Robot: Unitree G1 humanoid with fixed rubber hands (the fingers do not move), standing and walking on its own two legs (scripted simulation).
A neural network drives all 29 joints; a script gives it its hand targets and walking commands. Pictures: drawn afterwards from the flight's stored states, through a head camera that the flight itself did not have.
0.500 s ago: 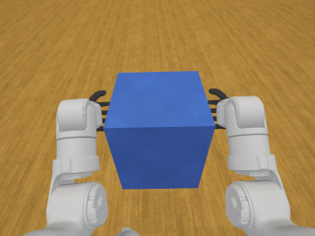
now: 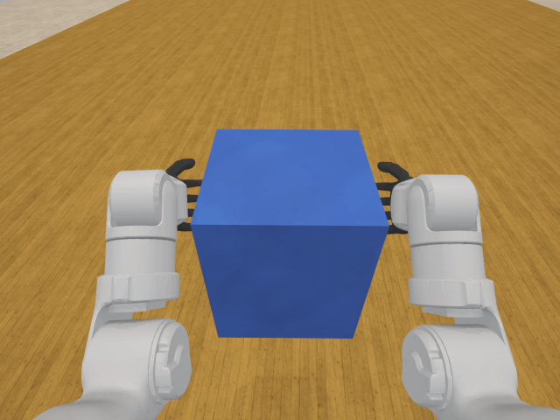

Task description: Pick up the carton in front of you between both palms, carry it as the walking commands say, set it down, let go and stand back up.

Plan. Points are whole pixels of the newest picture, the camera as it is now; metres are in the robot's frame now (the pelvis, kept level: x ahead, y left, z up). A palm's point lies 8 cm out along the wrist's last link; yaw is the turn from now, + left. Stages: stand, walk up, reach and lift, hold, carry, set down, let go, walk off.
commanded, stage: carry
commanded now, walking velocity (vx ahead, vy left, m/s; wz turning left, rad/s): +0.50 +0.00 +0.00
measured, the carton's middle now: (286, 236) +0.39 +0.00 +0.11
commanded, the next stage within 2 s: none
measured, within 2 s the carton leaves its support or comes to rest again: neither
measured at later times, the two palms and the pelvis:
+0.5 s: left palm (193, 160) +0.61 +0.17 +0.11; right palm (342, 153) +0.61 -0.13 +0.12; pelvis +0.27 +0.02 +0.01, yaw -1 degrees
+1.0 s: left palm (223, 117) +0.81 +0.13 +0.11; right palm (344, 119) +0.81 -0.17 +0.10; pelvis +0.54 -0.02 +0.01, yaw +1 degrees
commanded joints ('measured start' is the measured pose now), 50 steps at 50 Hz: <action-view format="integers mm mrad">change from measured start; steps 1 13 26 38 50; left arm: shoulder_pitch -618 -634 -208 221 226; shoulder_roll -1079 -1213 -1253 -1146 -1158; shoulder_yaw -437 -596 -779 -888 -826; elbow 18 -292 -412 -684 -576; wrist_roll -395 -462 -419 -362 -364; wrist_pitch -35 -118 -131 -157 -130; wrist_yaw -212 -219 -280 -255 -291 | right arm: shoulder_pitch -715 -639 -96 228 120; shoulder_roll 1088 1246 1193 1104 1102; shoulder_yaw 465 609 683 834 860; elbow -27 -207 -291 -631 -594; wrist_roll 436 466 325 383 404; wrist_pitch -37 -124 -155 -161 -119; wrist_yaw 248 200 262 308 315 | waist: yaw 55 50 7 14 35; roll -184 -125 274 172 -149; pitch -440 -338 -439 -193 -273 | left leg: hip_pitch -322 -528 644 229 -119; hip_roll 11 70 401 205 47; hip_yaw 13 -36 -512 7 -18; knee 478 218 -245 -322 -18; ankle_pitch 307 265 659 852 -31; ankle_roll -15 -58 262 80 -35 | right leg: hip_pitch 699 655 -252 17 462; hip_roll -336 -220 16 -8 -287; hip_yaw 526 212 81 -57 171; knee -93 -264 676 34 -253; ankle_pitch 88 172 -432 28 205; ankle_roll -123 -101 87 108 -46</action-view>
